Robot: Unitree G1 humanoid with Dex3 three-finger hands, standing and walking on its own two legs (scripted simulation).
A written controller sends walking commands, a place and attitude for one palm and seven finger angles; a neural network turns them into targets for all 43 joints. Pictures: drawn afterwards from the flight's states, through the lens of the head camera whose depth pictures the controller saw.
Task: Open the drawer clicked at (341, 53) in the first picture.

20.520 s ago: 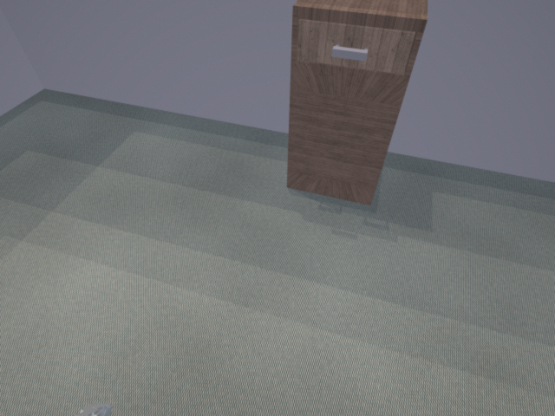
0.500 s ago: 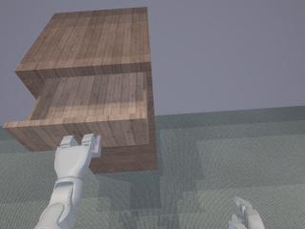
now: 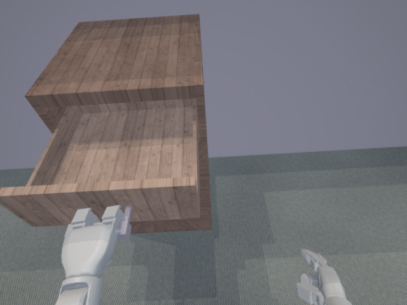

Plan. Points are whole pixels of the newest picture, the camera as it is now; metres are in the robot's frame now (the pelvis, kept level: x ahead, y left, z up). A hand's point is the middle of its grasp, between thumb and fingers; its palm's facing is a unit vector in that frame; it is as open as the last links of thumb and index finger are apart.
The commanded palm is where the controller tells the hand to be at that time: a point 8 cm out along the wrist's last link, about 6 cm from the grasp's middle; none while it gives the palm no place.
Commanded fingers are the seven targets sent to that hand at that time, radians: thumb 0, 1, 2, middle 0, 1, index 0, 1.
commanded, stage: pull the drawer open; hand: left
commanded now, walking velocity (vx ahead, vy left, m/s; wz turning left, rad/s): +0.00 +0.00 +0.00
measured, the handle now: (101, 221) +0.27 +0.24 +0.01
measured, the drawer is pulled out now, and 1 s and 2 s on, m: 0.26 0.30 0.30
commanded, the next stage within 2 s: open the thumb to release the handle in 0.54 s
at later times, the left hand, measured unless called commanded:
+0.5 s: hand (99, 274) +0.17 +0.22 -0.01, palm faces -0.01 -0.10 -1.00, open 6.3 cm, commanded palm +0.12 +0.22 +0.04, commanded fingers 0.00 0.90 0.90 -0.40 -1.35 -0.40 -1.35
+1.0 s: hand (98, 267) +0.19 +0.23 -0.01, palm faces +0.02 -0.09 -1.00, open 9.3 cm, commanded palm +0.16 +0.22 +0.04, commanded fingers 0.00 -0.43 0.33 -0.31 -1.21 -0.31 -1.21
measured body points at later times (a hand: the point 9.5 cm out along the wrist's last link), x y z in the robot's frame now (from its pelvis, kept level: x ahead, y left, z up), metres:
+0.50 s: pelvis -0.01 +0.00 +0.00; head +0.01 -0.03 +0.44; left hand +0.17 +0.22 +0.05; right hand +0.20 -0.22 -0.10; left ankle -0.04 +0.13 -0.71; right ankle +0.00 -0.11 -0.71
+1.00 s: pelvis -0.01 +0.00 +0.00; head +0.01 -0.03 +0.44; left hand +0.18 +0.23 +0.05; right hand +0.20 -0.21 -0.11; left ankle -0.04 +0.13 -0.71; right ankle +0.00 -0.11 -0.71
